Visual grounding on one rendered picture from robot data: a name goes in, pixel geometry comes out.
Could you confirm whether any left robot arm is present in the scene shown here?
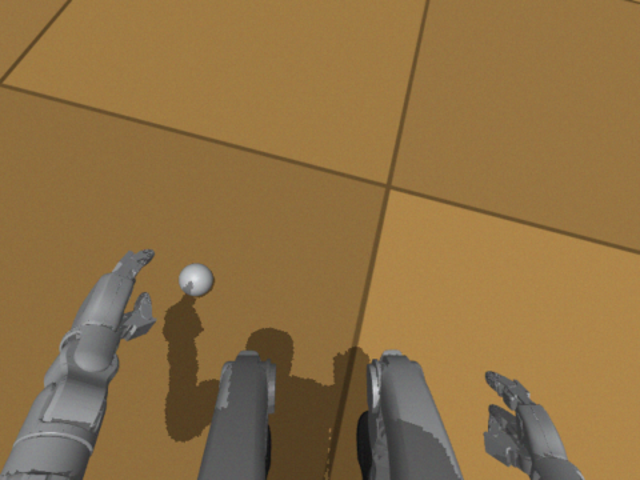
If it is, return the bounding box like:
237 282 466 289
0 324 120 480

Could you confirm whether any left robot hand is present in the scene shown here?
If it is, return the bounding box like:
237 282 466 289
71 249 157 341

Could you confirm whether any right robot arm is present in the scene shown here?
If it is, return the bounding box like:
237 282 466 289
530 457 585 480

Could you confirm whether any right robot hand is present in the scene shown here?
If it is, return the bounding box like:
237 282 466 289
484 371 568 477

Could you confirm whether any ball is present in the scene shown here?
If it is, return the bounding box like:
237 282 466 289
179 263 213 296

